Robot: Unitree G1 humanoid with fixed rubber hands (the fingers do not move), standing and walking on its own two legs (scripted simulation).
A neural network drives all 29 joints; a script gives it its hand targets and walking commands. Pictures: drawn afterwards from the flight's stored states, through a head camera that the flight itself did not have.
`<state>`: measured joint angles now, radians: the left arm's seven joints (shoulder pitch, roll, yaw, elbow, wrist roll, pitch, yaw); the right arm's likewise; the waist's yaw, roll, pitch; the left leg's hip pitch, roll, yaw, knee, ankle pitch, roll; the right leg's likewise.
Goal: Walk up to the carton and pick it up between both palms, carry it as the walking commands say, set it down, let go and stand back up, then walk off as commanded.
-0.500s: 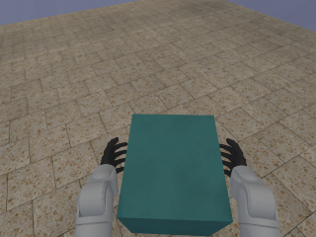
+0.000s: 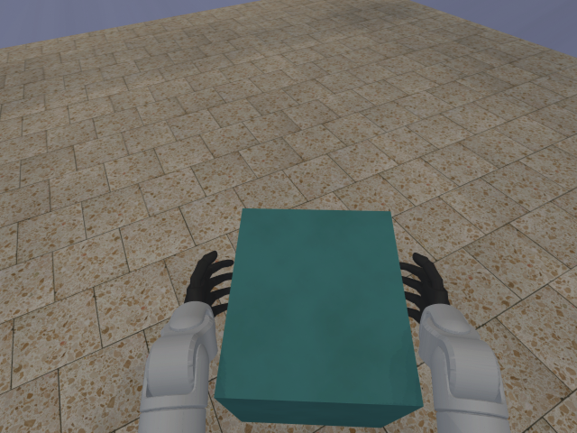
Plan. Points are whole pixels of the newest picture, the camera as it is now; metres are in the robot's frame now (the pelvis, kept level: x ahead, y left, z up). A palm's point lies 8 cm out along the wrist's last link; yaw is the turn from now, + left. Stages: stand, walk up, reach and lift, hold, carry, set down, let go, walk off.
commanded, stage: carry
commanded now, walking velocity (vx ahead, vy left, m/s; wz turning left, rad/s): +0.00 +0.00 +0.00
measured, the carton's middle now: (313, 320) +0.29 +0.00 -0.02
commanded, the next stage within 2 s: none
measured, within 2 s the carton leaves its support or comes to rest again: neither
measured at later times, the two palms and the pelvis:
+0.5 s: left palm (199, 306) +0.26 +0.15 +0.07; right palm (436, 309) +0.26 -0.16 +0.06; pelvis +0.00 +0.00 +0.00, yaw +0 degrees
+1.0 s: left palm (198, 306) +0.26 +0.15 +0.07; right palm (439, 308) +0.26 -0.16 +0.07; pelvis +0.00 +0.00 +0.00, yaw +0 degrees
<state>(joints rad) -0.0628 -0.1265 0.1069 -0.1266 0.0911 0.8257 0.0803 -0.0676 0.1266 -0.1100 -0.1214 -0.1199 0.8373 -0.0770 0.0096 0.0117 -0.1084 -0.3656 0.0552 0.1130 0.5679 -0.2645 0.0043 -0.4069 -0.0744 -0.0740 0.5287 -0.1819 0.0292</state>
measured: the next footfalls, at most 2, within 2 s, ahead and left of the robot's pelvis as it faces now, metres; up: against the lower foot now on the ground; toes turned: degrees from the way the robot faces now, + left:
none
